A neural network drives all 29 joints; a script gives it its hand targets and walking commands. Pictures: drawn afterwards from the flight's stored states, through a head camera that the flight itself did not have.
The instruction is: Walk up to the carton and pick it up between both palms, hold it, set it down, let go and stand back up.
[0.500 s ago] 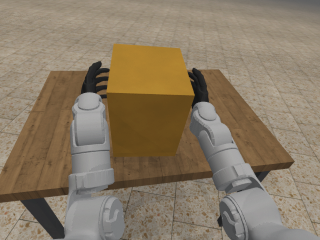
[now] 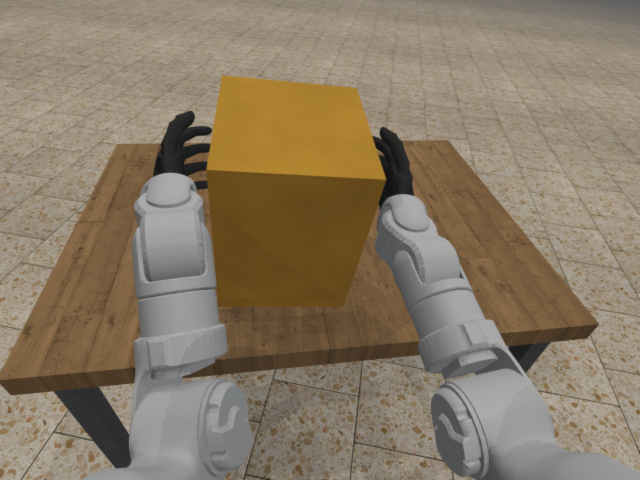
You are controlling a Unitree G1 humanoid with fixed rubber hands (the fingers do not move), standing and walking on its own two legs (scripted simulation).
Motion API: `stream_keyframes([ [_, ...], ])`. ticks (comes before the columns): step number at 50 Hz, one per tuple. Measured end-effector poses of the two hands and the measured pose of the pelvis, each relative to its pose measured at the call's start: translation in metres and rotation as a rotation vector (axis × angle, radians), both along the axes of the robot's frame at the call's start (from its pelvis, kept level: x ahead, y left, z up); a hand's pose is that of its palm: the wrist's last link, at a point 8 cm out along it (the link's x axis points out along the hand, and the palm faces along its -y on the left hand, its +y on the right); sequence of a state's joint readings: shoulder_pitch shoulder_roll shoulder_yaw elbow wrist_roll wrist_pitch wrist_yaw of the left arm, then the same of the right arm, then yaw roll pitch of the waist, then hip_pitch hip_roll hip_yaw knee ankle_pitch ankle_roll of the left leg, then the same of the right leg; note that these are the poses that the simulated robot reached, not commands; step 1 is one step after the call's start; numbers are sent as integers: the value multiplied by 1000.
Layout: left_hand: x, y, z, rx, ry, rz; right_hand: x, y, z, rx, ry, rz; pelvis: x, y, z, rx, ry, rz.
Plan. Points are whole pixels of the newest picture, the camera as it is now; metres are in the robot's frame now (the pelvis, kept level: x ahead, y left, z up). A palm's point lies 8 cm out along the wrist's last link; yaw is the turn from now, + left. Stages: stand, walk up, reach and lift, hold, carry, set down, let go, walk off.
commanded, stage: hold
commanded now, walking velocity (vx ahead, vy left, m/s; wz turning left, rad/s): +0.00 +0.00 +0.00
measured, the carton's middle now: (286, 198) +0.40 +0.01 +0.19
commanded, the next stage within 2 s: none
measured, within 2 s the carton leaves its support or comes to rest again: neither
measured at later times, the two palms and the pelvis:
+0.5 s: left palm (174, 182) +0.36 +0.13 +0.24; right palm (400, 189) +0.36 -0.12 +0.23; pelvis +0.01 -0.01 +0.00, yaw +0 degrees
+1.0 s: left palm (181, 174) +0.37 +0.13 +0.25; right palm (406, 182) +0.36 -0.12 +0.23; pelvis +0.00 -0.01 +0.00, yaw -1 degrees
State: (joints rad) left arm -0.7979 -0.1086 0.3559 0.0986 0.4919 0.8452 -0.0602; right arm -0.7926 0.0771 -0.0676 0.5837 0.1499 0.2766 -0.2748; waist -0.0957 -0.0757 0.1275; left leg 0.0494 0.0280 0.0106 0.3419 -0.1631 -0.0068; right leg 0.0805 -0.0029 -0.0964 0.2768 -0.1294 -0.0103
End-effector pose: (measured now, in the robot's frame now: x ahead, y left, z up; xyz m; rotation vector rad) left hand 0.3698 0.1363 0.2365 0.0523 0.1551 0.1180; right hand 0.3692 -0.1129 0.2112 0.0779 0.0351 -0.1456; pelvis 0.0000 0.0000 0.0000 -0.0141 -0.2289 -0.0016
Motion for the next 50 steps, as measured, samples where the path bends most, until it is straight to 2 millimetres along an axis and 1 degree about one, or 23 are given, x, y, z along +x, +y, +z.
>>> stream_keyframes([
  [9, 2, -11, -4, 4, 10, -16, -1, -11, -3, 0, 10, -13, 6, -4, 0, 0, -6, -3],
  [14, 1, -12, -4, -2, 6, -17, -2, -13, -3, -3, 6, -14, 8, -5, 0, 0, -10, -6],
  [21, -4, -8, -1, -14, -11, -8, -5, -8, 4, -13, -11, -4, 8, -6, 0, -1, -21, -6],
  [28, -13, 1, 12, -2, -29, 12, -8, 0, 19, -1, -29, 13, 7, -4, -1, 1, -31, 2],
  [36, -8, 0, 11, 17, 10, 7, -4, 0, 14, 24, 9, 12, 2, -3, 0, 8, -18, 5],
  [44, -5, -9, 14, 2, -13, -16, -7, -10, 22, 15, -14, -8, 1, -4, 0, 4, -6, -5],
  [50, -4, -9, 13, -5, 8, -9, -5, -10, 21, 0, 7, -4, 3, -7, 0, 7, -7, -10],
])
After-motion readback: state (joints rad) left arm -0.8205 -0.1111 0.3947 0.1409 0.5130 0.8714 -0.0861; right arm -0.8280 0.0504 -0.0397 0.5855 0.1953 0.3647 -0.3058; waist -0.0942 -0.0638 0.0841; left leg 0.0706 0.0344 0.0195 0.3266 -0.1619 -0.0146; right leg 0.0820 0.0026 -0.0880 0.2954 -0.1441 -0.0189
